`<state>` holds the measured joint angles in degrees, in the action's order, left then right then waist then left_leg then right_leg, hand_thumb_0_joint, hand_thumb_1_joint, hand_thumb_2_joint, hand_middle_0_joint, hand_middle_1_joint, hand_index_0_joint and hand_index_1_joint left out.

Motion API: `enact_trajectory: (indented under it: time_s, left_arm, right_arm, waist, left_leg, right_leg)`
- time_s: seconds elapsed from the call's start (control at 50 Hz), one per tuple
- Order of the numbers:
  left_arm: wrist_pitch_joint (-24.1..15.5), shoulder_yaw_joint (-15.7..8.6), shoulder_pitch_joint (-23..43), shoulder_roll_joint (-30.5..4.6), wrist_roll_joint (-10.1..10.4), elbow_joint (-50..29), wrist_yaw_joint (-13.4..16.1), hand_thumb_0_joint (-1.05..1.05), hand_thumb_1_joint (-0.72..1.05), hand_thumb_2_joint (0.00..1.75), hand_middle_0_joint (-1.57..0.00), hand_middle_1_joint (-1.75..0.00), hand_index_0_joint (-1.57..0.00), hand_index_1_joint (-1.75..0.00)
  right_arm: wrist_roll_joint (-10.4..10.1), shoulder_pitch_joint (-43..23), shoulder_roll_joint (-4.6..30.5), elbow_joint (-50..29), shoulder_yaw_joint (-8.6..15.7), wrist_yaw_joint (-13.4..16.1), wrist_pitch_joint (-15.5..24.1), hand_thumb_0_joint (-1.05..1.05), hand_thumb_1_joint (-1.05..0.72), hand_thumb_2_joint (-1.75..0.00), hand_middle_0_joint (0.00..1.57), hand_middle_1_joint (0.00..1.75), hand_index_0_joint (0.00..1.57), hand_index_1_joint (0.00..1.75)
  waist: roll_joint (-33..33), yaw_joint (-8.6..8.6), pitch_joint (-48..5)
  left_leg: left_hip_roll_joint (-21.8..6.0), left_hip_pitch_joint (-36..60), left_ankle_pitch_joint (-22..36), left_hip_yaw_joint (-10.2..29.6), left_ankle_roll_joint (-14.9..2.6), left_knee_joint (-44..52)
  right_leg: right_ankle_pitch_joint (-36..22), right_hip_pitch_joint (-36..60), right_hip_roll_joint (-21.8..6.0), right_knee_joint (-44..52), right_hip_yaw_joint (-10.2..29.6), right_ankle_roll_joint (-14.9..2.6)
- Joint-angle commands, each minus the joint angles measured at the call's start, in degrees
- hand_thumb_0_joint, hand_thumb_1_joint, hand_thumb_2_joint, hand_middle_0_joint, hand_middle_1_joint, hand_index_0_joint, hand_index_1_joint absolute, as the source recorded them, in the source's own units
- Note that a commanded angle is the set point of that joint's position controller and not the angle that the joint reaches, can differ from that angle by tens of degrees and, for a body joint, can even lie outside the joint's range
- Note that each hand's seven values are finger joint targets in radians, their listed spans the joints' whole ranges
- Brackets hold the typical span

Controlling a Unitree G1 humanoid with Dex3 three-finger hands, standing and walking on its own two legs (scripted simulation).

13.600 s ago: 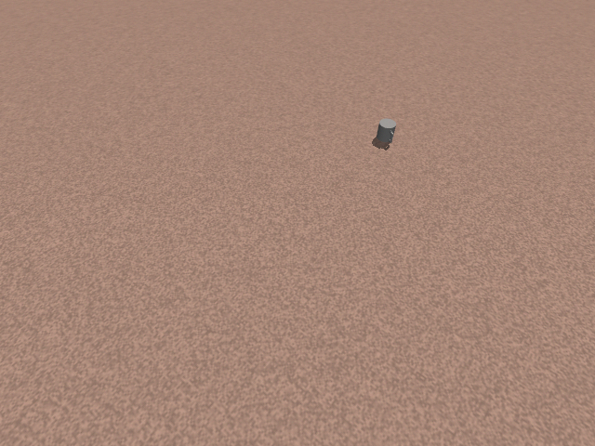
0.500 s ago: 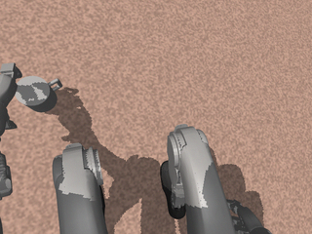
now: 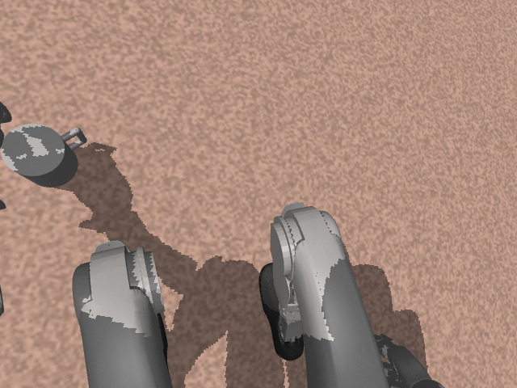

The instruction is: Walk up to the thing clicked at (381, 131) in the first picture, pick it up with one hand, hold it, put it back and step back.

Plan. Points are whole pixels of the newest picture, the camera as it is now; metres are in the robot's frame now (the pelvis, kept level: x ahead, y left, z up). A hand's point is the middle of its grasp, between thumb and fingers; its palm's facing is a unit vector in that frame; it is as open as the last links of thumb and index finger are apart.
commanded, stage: rise first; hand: left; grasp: from above
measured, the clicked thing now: (52, 152) +0.50 +0.28 -0.27
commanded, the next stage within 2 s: approach in 0.64 s
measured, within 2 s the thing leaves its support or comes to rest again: neither
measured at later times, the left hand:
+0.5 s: hand out of the picture +0.45 +0.33 -0.15, palm faces -0.45 -0.07 -0.89, open 14.1 cm
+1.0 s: hand (4, 148) +0.47 +0.30 -0.15, palm faces -0.43 -0.05 -0.90, open 13.9 cm
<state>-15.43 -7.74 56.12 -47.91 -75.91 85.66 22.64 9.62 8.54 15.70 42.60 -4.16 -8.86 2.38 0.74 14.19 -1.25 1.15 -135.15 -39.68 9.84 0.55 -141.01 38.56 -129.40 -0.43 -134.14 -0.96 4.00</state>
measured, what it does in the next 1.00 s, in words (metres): stands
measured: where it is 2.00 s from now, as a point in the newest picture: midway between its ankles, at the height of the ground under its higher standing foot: (222, 349)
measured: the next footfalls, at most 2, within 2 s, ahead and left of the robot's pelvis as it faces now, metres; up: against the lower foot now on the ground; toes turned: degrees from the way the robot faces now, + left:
none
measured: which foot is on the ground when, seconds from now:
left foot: down 0.00-1.00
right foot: down 0.00-1.00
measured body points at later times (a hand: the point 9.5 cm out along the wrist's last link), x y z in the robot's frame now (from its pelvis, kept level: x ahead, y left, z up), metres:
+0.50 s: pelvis +0.00 +0.00 +0.01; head +0.23 +0.09 +0.38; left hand +0.47 +0.33 -0.10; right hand +0.06 -0.27 -0.09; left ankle +0.07 +0.12 -0.28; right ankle +0.11 -0.15 -0.28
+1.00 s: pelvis +0.00 +0.00 +0.01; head +0.23 +0.09 +0.38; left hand +0.49 +0.30 -0.10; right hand +0.04 -0.27 -0.08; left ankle +0.07 +0.12 -0.28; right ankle +0.11 -0.15 -0.28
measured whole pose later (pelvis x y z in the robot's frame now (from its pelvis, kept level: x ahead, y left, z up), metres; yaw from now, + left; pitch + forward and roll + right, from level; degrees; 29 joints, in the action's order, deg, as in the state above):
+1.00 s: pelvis +0.00 +0.00 +0.01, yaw +0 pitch +34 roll -10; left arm -13.9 -2.2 60.9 -45.1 -75.5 87.1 22.7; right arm 8.7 10.1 15.6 42.1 -4.9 -8.2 2.7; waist 0.8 15.4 -2.9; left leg 1.2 -134.5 -38.6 9.6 0.8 -138.7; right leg 37.5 -129.1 -0.6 -132.2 -1.0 3.3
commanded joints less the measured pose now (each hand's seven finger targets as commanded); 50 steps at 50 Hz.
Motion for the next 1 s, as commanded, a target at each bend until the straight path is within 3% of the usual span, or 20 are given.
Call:
enact_trajectory:
  time_s: [0.0, 0.04, 0.08, 0.12, 0.18, 0.24, 0.26, 0.32, 0.38, 0.52, 0.54, 0.6, 0.7, 0.72, 0.74, 0.82, 0.84, 0.88, 0.94, 0.98]
  left_arm:
    - [-0.5, -2.75, 17.2, -16.52, 1.27, -11.03, 2.0, 0.0, -0.57, 1.03, -0.06, -1.05, -0.06, -1.06]
    - [-0.3, -1.12, 15.98, -14.2, 1.37, -9.2, 1.64, 0.0, -0.57, 1.03, -0.06, -1.06, -0.06, -1.06]
    - [-0.33, -2.45, 17.53, -16.47, 1.35, -10.57, 1.69, 0.0, -0.58, 1.03, -0.06, -1.05, -0.06, -1.06]
    - [-0.2, -1.05, 17.01, -14.21, 1.35, -9.26, 1.39, 0.0, -0.58, 1.03, -0.06, -1.05, -0.06, -1.06]
    - [-0.13, -0.74, 17.7, -14.04, 1.37, -8.76, 1.11, 0.0, -0.58, 1.03, -0.06, -1.05, -0.06, -1.06]
    - [-0.08, -1.26, 17.73, -14.74, 1.59, -9.98, 0.87, 0.0, -0.58, 1.04, -0.06, -1.05, -0.06, -1.05]
    - [0.06, 0.2, 17.14, -12.98, 1.26, -8.1, 0.55, 0.0, -0.58, 1.03, -0.06, -1.06, -0.06, -1.06]
    - [-0.4, -1.22, 18.42, -15.44, 1.35, -9.98, 0.61, 0.0, -0.57, 1.03, -0.07, -1.05, -0.06, -1.06]
    - [-0.16, -0.07, 17.31, -13.2, 1.24, -8.29, 0.11, 0.0, -0.58, 1.03, -0.06, -1.06, -0.06, -1.06]
    - [-0.67, -0.88, 19.03, -14.95, 1.37, -9.48, 0.29, 0.0, -0.58, 1.03, -0.06, -1.06, -0.06, -1.07]
    - [-0.78, -0.86, 19.34, -14.61, 1.37, -10.37, 0.42, 0.0, -0.58, 1.03, -0.06, -1.06, -0.06, -1.06]
    - [-0.54, 0.14, 18.41, -12.82, 1.32, -8.14, 0.36, 0.0, -0.58, 1.03, -0.06, -1.06, -0.06, -1.06]
    - [-0.69, -0.37, 19.0, -14.49, 1.58, -9.21, 0.45, 0.0, -0.57, 1.03, -0.07, -1.06, -0.06, -1.06]
    - [-0.54, -0.38, 17.96, -14.52, 1.57, -7.59, 0.44, 0.0, -0.61, 1.11, -0.08, -1.02, -0.04, -1.06]
    - [-0.7, -0.61, 19.01, -14.93, 1.79, -9.65, 0.42, 0.0, -0.54, 1.03, -0.07, -1.09, -0.08, -1.09]
    - [-0.55, 1.14, 21.3, -11.38, 1.67, -9.87, 1.49, 0.0, -0.52, 0.97, -0.07, -1.11, -0.09, -1.09]
    - [-0.25, 3.15, 21.48, -8.19, 1.98, -7.9, 1.41, 0.0, -0.53, 0.98, -0.07, -1.11, -0.08, -1.09]
    - [0.16, 4.11, 25.15, -7.34, 1.65, -7.98, 1.85, 0.0, -0.52, 0.98, -0.06, -1.11, -0.08, -1.09]
    - [1.21, 5.73, 27.43, -5.14, 1.16, -6.72, 2.86, 0.0, -0.52, 0.98, -0.07, -1.11, -0.09, -1.09]
    - [2.43, 5.39, 28.7, -5.81, 0.65, -6.21, 3.79, 0.0, -0.52, 0.98, -0.07, -1.11, -0.09, -1.09]
  right_arm:
    - [0.09, 11.91, 15.66, -0.58, 5.0, 0.5, -0.02, 0.0, -0.91, -0.9, 0.2, 0.3, 0.2, 0.3]
    - [-0.16, 11.83, 15.34, -0.79, 4.97, 0.36, -0.12, 0.0, -0.91, -0.9, 0.2, 0.3, 0.2, 0.3]
    - [-0.37, 12.03, 15.62, -1.01, 5.05, 0.49, -0.41, 0.0, -0.91, -0.9, 0.2, 0.3, 0.2, 0.3]
    - [-0.45, 11.89, 15.44, -0.84, 5.27, 0.55, -0.48, 0.0, -0.91, -0.9, 0.2, 0.3, 0.2, 0.3]
    - [-0.48, 12.04, 15.53, -0.87, 4.87, 0.55, -0.53, 0.0, -0.91, -0.9, 0.2, 0.3, 0.2, 0.3]
    - [-0.56, 12.46, 15.68, -1.0, 5.05, 0.67, -0.4, 0.0, -0.91, -0.9, 0.2, 0.3, 0.2, 0.3]
    - [-0.62, 12.26, 15.44, -0.97, 4.97, 0.58, -0.39, 0.0, -0.91, -0.9, 0.2, 0.3, 0.2, 0.3]
    - [-0.74, 12.08, 15.65, -1.29, 4.92, 0.71, -0.63, 0.0, -0.91, -0.9, 0.2, 0.3, 0.2, 0.3]
    - [-0.82, 12.4, 15.44, -1.16, 5.07, 0.67, -0.63, 0.0, -0.91, -0.9, 0.2, 0.3, 0.2, 0.3]
    - [-0.89, 12.44, 15.38, -1.61, 4.75, 0.64, -0.65, 0.0, -0.91, -0.9, 0.2, 0.3, 0.2, 0.3]
    - [-0.79, 12.28, 15.38, -1.79, 4.83, 0.7, -0.71, 0.0, -0.91, -0.9, 0.2, 0.3, 0.2, 0.3]
    - [-0.96, 12.47, 15.29, -1.49, 5.02, 0.64, -0.5, 0.0, -0.91, -0.9, 0.2, 0.3, 0.2, 0.3]
    - [-0.82, 12.66, 15.22, -1.37, 4.65, 0.68, -0.22, 0.0, -0.91, -0.9, 0.2, 0.3, 0.2, 0.3]
    - [-0.92, 12.85, 15.12, -1.32, 4.71, 0.65, -0.12, 0.0, -0.91, -0.9, 0.2, 0.3, 0.2, 0.3]
    - [-0.92, 12.45, 15.18, -1.25, 4.67, 0.79, -0.11, 0.0, -0.91, -0.9, 0.2, 0.3, 0.2, 0.3]
    - [-0.77, 13.33, 15.27, -0.95, 4.73, 0.98, -0.03, 0.0, -0.9, -0.9, 0.2, 0.3, 0.2, 0.3]
    - [-0.83, 13.28, 14.85, -0.76, 4.58, 0.95, 0.15, 0.0, -0.9, -0.9, 0.2, 0.3, 0.2, 0.3]
    - [-0.99, 13.9, 15.43, -0.57, 4.6, 1.11, 0.4, 0.0, -0.9, -0.9, 0.2, 0.3, 0.2, 0.3]
    - [-0.63, 14.01, 15.56, -0.58, 4.23, 1.32, 0.65, 0.0, -0.9, -0.9, 0.2, 0.3, 0.2, 0.3]
    - [-0.57, 14.21, 15.67, -0.26, 4.0, 1.46, 0.75, 0.0, -0.9, -0.9, 0.2, 0.3, 0.2, 0.3]
  waist:
    - [-20.66, -0.54, -41.46]
    - [-19.95, 0.28, -39.25]
    - [-20.53, 0.03, -39.85]
    - [-20.11, 0.03, -39.24]
    - [-19.21, 0.53, -36.9]
    - [-20.65, 0.21, -38.9]
    - [-19.97, 0.87, -37.69]
    - [-19.58, 0.16, -39.37]
    - [-19.62, 0.57, -38.82]
    - [-19.84, 0.32, -38.46]
    - [-20.74, 0.21, -39.94]
    - [-19.6, 1.06, -37.0]
    - [-17.97, 0.8, -38.82]
    - [-17.44, 0.92, -37.81]
    - [-18.02, 0.2, -39.43]
    - [-18.98, 2.19, -39.88]
    - [-18.71, 3.25, -38.06]
    - [-20.28, 4.42, -37.25]
    - [-22.13, 5.14, -37.07]
    - [-22.93, 4.79, -38.62]
  left_leg:
    - [0.03, 33.91, 12.31, -6.73, -1.38, 16.25]
    - [-0.11, 33.28, 11.81, -6.67, -1.4, 16.3]
    - [0.07, 32.5, 11.15, -6.53, -1.45, 16.7]
    - [-0.1, 33.37, 10.36, -6.2, -1.28, 17.25]
    - [0.05, 31.66, 9.28, -6.4, -1.5, 17.28]
    - [-0.01, 34.09, 10.91, -6.11, -1.25, 17.57]
    - [-0.12, 33.61, 10.35, -6.06, -1.25, 17.66]
    - [0.07, 32.78, 10.43, -6.29, -1.45, 17.5]
    - [-0.08, 34.56, 11.66, -5.81, -1.16, 17.94]
    - [0.08, 33.34, 10.47, -6.46, -1.36, 18.08]
    - [0.08, 34.14, 11.13, -6.45, -1.29, 18.1]
    - [0.0, 33.24, 9.14, -6.05, -1.3, 18.67]
    - [0.09, 31.79, 9.1, -6.9, -1.82, 17.61]
    - [0.12, 31.3, 9.07, -7.14, -1.88, 17.3]
    - [0.13, 31.86, 9.5, -7.13, -1.81, 17.54]
    - [0.02, 32.53, 9.54, -6.73, -1.64, 17.82]
    - [-0.19, 32.37, 8.73, -6.56, -1.58, 17.97]
    - [-0.4, 33.64, 7.73, -5.45, -1.24, 18.94]
    - [-0.44, 34.12, 7.76, -5.75, -0.98, 19.05]
    - [-0.41, 34.66, 8.66, -5.76, -0.84, 19.28]
  right_leg:
    - [-13.21, 17.36, 1.49, 10.96, -8.38, -5.55]
    - [-12.92, 16.7, 1.64, 11.48, -8.48, -5.66]
    - [-12.3, 16.73, 1.55, 11.23, -8.53, -5.68]
    - [-11.6, 15.55, 1.6, 11.45, -8.63, -5.81]
    - [-10.94, 15.58, 1.55, 11.93, -8.45, -5.7]
    - [-12.14, 16.1, 1.23, 11.77, -8.42, -5.55]
    - [-11.77, 15.47, 1.44, 11.98, -8.54, -5.76]
    - [-11.92, 17.05, 1.43, 12.33, -8.37, -5.61]
    - [-12.69, 15.82, 1.34, 11.97, -8.55, -5.72]
    - [-11.77, 16.8, 1.38, 12.76, -8.11, -5.84]
    - [-12.18, 16.85, 1.36, 12.55, -8.26, -5.71]
    - [-10.78, 15.28, 1.33, 12.96, -8.42, -5.77]
    - [-10.91, 18.04, 1.64, 14.05, -8.06, -5.59]
    - [-10.92, 18.27, 1.6, 14.19, -7.81, -5.59]
    - [-11.21, 18.35, 1.66, 14.13, -7.77, -5.64]
    - [-11.55, 17.44, 1.7, 13.83, -8.38, -5.65]
    - [-10.97, 16.24, 1.85, 14.05, -8.64, -5.8]
    - [-10.26, 13.45, 1.65, 13.48, -9.17, -5.96]
    - [-10.77, 13.25, 1.6, 13.59, -9.08, -6.04]
    - [-11.57, 13.29, 1.57, 13.09, -9.08, -6.14]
